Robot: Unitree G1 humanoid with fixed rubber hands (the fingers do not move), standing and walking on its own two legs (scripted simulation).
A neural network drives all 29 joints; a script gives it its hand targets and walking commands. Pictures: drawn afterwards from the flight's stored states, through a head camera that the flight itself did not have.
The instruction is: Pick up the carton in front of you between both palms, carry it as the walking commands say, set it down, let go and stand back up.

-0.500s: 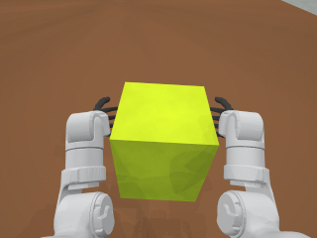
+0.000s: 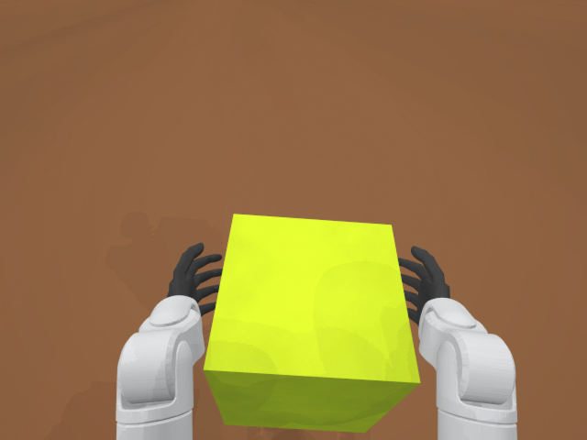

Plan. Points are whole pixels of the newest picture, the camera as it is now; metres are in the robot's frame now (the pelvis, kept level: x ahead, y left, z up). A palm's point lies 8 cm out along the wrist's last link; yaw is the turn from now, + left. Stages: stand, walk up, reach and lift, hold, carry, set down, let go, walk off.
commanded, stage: carry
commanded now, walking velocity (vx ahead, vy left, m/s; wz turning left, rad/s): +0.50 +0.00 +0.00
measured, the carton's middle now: (303, 330) +0.28 +0.01 +0.00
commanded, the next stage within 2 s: none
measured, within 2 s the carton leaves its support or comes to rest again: neither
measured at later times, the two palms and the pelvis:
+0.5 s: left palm (203, 152) +0.58 +0.18 +0.09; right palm (372, 169) +0.53 -0.11 +0.09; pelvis +0.30 +0.07 +0.01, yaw -4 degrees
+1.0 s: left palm (234, 74) +0.84 +0.16 +0.10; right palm (366, 79) +0.84 -0.14 +0.09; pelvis +0.59 +0.01 +0.01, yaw -1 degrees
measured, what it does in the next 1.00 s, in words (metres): walks ahead: left foot, then right foot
